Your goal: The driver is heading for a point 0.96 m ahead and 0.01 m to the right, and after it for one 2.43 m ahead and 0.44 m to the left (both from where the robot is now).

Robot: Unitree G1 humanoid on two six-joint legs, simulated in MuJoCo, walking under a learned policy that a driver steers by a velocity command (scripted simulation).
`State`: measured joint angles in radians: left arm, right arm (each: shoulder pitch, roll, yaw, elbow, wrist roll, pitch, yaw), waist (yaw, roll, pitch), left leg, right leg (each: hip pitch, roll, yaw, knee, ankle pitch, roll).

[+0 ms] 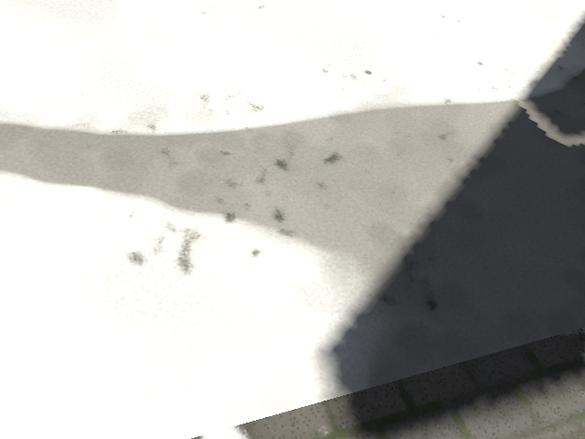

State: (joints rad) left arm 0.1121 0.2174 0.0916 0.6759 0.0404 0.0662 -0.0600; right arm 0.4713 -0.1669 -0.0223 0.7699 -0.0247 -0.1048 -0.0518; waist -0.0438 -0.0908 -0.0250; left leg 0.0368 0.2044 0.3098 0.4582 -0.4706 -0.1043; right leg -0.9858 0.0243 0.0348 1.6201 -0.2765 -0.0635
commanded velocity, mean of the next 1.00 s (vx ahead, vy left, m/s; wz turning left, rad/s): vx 0.50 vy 0.00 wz -0.01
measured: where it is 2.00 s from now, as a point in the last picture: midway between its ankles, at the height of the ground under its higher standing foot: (306, 157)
